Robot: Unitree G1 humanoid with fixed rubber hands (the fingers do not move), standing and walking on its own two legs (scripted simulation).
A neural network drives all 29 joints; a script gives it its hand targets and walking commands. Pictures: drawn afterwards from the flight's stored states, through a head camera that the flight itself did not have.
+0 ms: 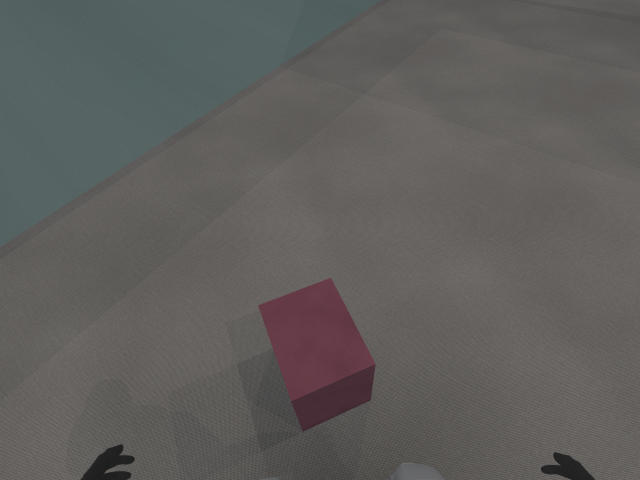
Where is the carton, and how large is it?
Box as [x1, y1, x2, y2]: [258, 278, 375, 430]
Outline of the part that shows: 330,278 258,305 302,430 311,427 370,399 375,364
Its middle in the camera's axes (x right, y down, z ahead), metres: -0.01 +0.35 +1.11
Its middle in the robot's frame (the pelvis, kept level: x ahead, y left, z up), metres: +0.52 +0.06 -0.60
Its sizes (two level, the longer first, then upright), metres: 0.278 0.221 0.289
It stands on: the floor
